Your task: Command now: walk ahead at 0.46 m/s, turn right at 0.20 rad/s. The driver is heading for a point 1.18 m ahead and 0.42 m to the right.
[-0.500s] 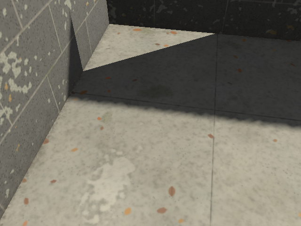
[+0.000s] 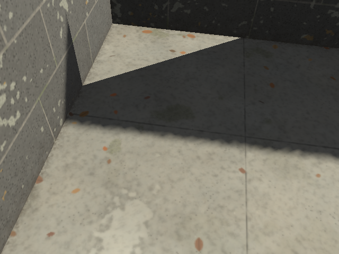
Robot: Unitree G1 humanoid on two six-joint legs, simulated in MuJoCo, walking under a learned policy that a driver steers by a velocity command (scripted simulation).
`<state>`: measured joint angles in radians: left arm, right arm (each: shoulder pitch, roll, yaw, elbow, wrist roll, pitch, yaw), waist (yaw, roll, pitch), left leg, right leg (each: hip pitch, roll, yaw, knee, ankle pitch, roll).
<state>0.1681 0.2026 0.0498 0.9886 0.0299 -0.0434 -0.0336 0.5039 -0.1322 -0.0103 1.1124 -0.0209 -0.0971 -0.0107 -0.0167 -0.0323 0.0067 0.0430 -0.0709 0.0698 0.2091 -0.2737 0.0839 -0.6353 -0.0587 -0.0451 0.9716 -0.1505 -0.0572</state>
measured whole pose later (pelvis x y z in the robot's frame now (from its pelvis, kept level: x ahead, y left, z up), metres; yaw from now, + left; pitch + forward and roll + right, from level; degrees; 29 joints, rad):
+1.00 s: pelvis +0.57 -0.07 +0.00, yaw -33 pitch +1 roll +1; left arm 0.22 0.30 0.08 0.81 0.04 0.00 -0.04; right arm 0.30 -0.24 -0.04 0.85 -0.02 -0.10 -0.01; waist -0.01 -0.06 0.04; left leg -0.14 -0.03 0.15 0.33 -0.20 0.05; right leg -0.60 -0.02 0.04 1.11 -0.24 -0.05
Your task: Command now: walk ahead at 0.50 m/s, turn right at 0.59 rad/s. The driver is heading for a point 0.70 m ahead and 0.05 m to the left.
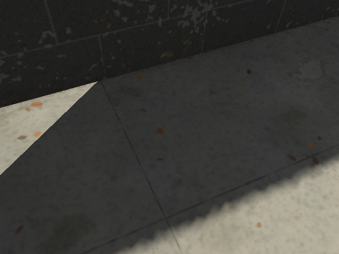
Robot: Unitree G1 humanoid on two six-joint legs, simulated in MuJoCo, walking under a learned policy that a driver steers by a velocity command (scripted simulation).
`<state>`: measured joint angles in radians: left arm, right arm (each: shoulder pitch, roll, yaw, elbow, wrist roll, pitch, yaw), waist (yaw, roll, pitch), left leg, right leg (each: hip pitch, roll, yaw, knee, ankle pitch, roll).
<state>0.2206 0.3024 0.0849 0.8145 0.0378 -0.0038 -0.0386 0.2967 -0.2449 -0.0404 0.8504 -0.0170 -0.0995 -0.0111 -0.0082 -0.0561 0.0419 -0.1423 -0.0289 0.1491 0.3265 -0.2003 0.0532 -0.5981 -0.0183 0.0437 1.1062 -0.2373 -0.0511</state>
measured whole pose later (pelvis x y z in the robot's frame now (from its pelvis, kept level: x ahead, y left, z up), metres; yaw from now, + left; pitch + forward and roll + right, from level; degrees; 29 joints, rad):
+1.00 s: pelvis +0.53 -0.04 -0.01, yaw +8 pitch +0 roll +0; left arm 0.21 0.23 0.03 0.83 0.03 -0.07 0.01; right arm 0.24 -0.27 -0.07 0.86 -0.01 -0.03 0.01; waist 0.00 -0.01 0.07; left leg -0.26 -0.13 0.05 0.44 -0.18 0.14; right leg -0.48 -0.05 0.01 1.23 -0.35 -0.01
